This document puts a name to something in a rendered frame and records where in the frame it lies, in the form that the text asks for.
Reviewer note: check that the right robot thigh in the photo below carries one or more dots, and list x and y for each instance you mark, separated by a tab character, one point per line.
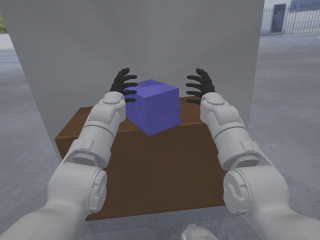
197	233

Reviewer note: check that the left robot forearm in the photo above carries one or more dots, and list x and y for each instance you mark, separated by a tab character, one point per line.
93	146

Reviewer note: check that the carton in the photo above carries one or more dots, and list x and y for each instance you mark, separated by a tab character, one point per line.
157	106

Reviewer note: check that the right robot forearm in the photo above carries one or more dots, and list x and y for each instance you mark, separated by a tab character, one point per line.
234	144

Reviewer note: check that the pedestal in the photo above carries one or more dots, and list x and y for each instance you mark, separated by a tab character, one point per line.
173	170

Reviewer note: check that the right robot hand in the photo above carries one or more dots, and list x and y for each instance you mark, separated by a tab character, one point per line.
205	87

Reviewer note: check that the left robot hand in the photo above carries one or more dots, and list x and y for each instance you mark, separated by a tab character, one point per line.
119	85

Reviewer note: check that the robot left upper arm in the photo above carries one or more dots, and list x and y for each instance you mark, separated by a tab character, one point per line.
76	191

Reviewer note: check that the robot right upper arm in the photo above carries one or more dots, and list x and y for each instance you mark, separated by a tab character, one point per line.
259	195

